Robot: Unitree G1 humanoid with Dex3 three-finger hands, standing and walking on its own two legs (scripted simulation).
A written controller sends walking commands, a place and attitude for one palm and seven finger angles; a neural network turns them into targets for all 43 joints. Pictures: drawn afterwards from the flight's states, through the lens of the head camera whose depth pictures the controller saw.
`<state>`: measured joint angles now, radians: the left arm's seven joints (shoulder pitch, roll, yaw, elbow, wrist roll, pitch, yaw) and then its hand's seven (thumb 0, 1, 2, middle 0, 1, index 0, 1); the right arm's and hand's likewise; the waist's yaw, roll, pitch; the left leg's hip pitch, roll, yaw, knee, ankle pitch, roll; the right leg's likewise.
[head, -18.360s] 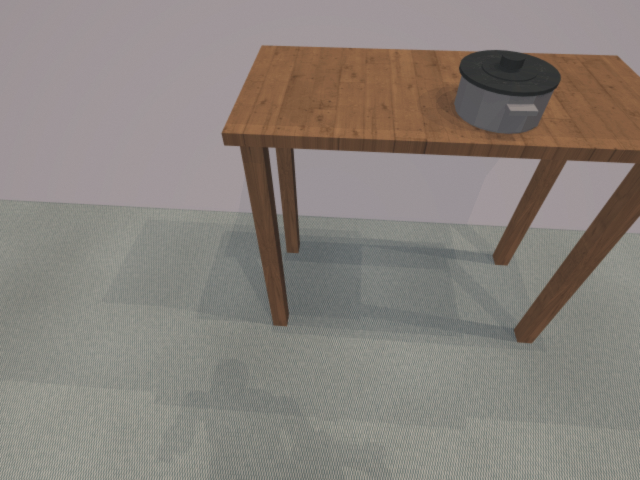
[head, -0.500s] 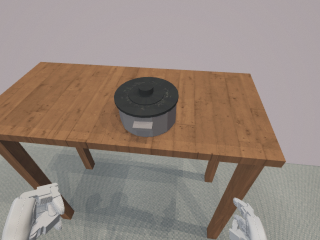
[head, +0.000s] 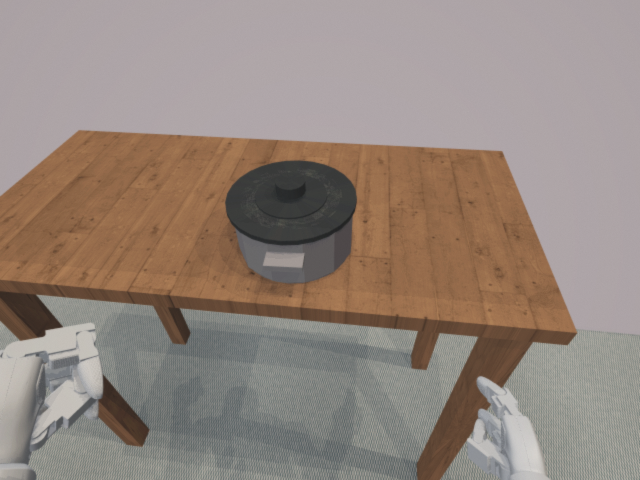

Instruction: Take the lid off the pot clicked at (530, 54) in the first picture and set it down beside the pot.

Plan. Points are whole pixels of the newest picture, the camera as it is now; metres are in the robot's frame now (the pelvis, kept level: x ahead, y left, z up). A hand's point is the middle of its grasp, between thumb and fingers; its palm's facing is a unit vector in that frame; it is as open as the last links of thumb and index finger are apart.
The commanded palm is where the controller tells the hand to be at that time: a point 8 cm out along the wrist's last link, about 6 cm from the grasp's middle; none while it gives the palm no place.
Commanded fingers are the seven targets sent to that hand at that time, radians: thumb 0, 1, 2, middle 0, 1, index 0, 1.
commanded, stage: raise the hand higher, near the body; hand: left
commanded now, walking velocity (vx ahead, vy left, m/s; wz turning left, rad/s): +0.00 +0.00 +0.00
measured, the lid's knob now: (290, 185) +0.46 +0.11 +0.15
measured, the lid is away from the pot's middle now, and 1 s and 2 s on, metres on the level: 0.01 0.01 0.01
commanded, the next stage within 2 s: reach forward and open the fingers in 0.28 s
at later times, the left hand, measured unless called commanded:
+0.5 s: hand (92, 322) +0.18 +0.23 +0.19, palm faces +0.40 -0.56 -0.73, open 3.1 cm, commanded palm +0.13 +0.27 +0.22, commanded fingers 0.00 0.70 1.05 -1.26 -1.25 -1.26 -1.25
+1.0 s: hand (69, 307) +0.20 +0.28 +0.18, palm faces -0.01 +0.00 -1.00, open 5.0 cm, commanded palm +0.18 +0.26 +0.25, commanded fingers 0.00 -0.12 1.57 -1.02 -0.36 -1.02 -0.36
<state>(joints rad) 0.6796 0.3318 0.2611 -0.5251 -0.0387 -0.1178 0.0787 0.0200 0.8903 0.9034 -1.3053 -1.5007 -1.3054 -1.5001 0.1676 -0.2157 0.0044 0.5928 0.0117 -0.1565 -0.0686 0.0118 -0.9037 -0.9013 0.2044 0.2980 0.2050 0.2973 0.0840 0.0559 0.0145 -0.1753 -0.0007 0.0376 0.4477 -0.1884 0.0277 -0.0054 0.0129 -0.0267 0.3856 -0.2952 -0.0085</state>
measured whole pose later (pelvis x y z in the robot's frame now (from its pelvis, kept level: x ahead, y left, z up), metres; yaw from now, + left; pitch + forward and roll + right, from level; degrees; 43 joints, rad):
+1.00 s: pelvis -0.05 +0.00 -0.01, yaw +2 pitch -4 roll -1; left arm -0.01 0.75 0.09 -0.27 0.70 0.11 -0.32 0.00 0.19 1.37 -1.13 -0.70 -1.13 -0.70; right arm 0.06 -0.28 0.06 0.57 0.06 0.06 -0.02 0.01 -0.90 -0.90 0.20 0.30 0.21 0.30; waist 0.09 0.14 0.02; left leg -0.29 -0.01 0.01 0.47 -0.12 0.04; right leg -0.14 0.00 -0.06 0.49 -0.28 0.00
